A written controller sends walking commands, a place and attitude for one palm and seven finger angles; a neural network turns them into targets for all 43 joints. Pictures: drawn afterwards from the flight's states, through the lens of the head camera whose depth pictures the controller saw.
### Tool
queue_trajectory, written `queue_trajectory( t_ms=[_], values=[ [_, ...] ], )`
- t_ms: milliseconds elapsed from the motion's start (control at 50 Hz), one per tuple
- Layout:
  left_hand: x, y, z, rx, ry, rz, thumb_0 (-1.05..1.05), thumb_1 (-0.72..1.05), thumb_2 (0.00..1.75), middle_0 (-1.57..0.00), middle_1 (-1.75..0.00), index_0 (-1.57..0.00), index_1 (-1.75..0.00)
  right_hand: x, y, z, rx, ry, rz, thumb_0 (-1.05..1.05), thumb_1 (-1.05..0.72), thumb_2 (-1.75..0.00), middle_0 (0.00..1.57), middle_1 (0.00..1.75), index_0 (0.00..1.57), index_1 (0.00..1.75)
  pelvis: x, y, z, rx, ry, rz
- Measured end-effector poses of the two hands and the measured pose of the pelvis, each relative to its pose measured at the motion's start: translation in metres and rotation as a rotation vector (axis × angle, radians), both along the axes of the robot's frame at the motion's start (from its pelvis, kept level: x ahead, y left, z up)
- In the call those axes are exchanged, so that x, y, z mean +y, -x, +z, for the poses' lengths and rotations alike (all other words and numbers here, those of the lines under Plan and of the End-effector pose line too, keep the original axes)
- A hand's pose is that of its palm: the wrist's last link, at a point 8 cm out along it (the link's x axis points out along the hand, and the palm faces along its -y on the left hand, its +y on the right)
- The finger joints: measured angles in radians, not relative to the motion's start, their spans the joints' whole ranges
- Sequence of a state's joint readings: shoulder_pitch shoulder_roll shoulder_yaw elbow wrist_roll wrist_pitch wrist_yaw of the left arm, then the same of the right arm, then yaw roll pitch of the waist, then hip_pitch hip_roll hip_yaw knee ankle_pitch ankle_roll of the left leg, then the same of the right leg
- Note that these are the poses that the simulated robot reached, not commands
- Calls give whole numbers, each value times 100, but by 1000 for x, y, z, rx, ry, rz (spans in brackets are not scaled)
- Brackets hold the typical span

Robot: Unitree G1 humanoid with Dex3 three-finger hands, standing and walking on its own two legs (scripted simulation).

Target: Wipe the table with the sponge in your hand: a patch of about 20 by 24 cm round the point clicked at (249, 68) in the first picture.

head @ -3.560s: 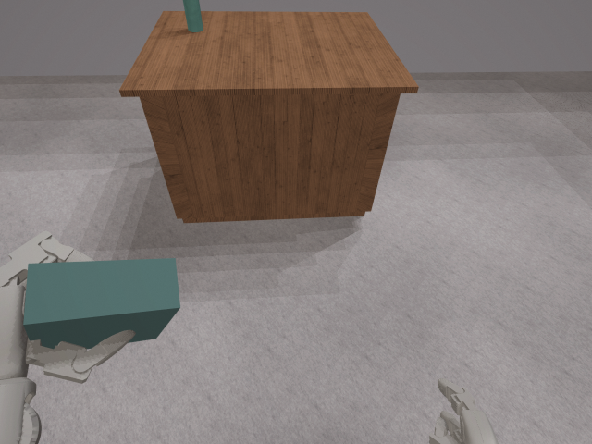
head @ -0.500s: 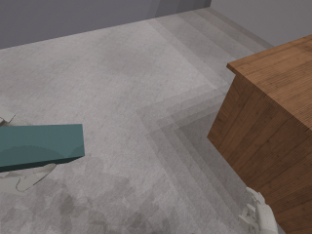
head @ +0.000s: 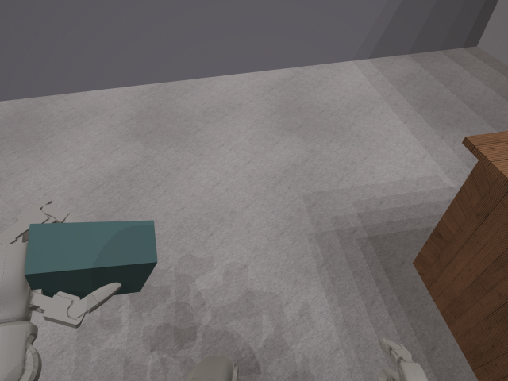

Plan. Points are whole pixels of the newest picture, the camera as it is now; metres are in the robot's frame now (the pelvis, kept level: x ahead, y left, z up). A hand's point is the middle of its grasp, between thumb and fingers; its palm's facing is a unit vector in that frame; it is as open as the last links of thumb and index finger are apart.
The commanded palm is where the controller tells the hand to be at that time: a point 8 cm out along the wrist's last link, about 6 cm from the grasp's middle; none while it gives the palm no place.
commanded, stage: walk to a spot facing it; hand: left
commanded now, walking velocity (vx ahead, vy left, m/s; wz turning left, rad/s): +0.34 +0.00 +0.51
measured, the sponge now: (112, 262) +0.22 +0.20 +0.15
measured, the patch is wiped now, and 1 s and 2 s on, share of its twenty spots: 0.00 0.00 0.00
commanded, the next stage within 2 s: turn to face it in 1.00 s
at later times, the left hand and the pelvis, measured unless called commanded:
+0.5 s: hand (39, 231) +0.25 +0.30 +0.17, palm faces +0.53 -0.73 -0.43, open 9.6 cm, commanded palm +0.17 +0.33 +0.18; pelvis +0.07 +0.02 -0.01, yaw +11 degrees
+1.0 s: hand (81, 188) +0.32 +0.27 +0.17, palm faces +0.57 -0.67 -0.48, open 9.7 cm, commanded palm +0.23 +0.31 +0.18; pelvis +0.18 -0.01 +0.00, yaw +21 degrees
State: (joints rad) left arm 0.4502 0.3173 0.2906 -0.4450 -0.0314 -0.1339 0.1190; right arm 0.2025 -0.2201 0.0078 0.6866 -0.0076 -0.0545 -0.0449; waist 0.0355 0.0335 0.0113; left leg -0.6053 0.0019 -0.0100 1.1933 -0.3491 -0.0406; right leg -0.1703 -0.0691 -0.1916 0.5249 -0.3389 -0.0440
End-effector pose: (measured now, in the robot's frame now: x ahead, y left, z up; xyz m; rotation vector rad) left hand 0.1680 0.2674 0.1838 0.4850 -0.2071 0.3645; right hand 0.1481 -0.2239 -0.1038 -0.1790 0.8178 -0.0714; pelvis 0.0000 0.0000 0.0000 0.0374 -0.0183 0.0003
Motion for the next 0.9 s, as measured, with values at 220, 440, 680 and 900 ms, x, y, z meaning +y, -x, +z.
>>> queue_trajectory(
  t_ms=[220,440,680,900],
  values=[
    [19,3,20,12,-105,95,0,-45,99,-80,-133,-80,-133,-28,-36,15,25,106,30,1,-91,-90,20,30,19,30,-1,-19,8,26,-27,116],
    [62,-29,-7,-107,-62,134,0,-45,99,-80,-134,-79,-134,54,-108,7,-69,31,115,1,-91,-90,20,30,19,30,26,-56,-19,-5,-4,174],
    [41,-36,34,-113,-156,200,0,-45,99,-80,-134,-79,-134,88,-159,8,-42,-89,254,1,-90,-90,20,30,20,30,8,-116,0,12,47,228],
    [30,-90,-17,21,2,301,0,-45,99,-80,-134,-79,-134,26,-241,-1,-3,55,269,1,-90,-90,20,30,20,30,-13,-164,-6,-14,10,323]
  ],
)
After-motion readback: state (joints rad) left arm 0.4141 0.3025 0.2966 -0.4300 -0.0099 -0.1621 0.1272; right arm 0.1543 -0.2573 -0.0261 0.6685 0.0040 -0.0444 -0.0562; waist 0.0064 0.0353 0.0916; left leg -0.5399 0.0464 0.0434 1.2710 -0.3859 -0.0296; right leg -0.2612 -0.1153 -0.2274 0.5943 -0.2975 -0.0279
